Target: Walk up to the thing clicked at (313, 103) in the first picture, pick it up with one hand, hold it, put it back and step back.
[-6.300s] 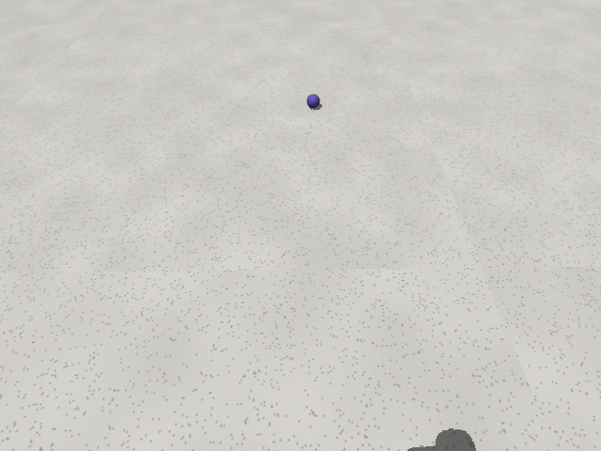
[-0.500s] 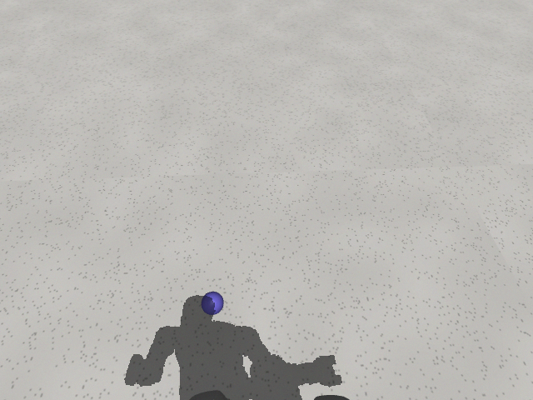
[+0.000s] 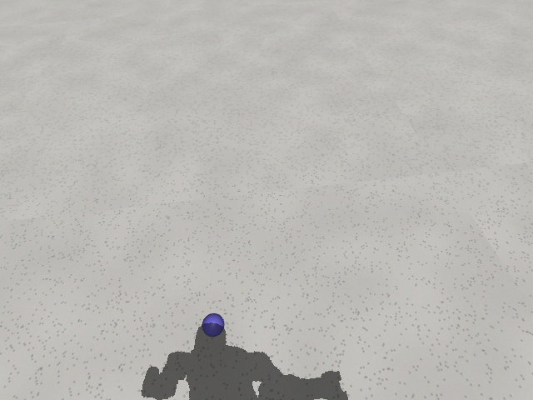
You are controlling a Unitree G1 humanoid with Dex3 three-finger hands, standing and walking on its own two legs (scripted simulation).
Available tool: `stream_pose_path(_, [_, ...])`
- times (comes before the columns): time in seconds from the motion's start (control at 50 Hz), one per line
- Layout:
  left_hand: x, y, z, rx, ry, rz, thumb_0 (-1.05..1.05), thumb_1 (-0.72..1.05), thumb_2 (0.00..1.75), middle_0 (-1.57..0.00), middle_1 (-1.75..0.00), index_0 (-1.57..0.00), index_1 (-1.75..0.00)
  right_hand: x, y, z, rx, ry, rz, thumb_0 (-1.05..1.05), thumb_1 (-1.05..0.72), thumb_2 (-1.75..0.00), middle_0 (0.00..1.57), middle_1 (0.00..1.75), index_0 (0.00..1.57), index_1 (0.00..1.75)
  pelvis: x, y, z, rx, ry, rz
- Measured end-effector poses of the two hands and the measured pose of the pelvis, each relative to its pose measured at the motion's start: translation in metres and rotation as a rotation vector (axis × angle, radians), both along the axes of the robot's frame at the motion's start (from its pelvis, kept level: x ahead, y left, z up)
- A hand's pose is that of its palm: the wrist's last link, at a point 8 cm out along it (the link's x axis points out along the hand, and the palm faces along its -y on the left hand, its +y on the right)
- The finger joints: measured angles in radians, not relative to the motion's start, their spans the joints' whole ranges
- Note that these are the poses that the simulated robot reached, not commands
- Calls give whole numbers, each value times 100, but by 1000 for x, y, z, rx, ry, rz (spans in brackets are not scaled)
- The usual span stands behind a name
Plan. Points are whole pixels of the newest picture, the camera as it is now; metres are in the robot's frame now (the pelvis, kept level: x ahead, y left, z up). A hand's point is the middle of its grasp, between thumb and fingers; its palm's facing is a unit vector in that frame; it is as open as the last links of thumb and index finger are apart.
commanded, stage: walk up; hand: left
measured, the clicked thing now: (213, 324) +0.48 +0.23 -0.73
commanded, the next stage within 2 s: stand in 1.22 s
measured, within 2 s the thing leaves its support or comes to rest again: neither
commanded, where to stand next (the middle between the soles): +0.12 -0.01 m, yaw +4 degrees
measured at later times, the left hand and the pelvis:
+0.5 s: hand out of the picture +0.12 +0.26 -0.15, palm faces -0.05 -0.94 -0.34, open 7.4 cm; pelvis +0.02 +0.01 +0.01, yaw -1 degrees
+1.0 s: hand out of the picture +0.13 +0.25 -0.15, palm faces -0.05 -0.93 -0.35, open 7.4 cm; pelvis +0.03 +0.00 +0.01, yaw -1 degrees
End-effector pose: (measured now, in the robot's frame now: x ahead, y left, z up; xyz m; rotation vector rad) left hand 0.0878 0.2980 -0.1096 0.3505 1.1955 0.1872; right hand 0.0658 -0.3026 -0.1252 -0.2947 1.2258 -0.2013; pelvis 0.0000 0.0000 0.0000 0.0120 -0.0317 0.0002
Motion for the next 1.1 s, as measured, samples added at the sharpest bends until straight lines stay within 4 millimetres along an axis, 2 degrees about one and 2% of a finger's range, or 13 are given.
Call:
stream_pose_path(0.14, [7, 1, -4, -15, 21, 5, 1, 90, 90, -20, -30, -20, -30, 4, 3, 6, -12, 13, -19, 1, -91, -90, 20, 30, 20, 30, 8, 3, 3, -2, 2, -7])
stream_pose_path(0.52, [32, 1, -3, -19, 11, -6, 1, 90, 90, -20, -30, -20, -30, 44, 11, 13, -8, -53, -31, 1, -91, -90, 20, 30, 20, 30, 24, 7, 5, -5, 3, -18])
stream_pose_path(1.1, [38, -3, -2, -14, 6, -12, 1, 90, 90, -20, -30, -20, -30, 46, 6, 13, -5, -34, -42, 1, -91, -90, 20, 30, 20, 30, 34, 3, 6, -10, 5, -18])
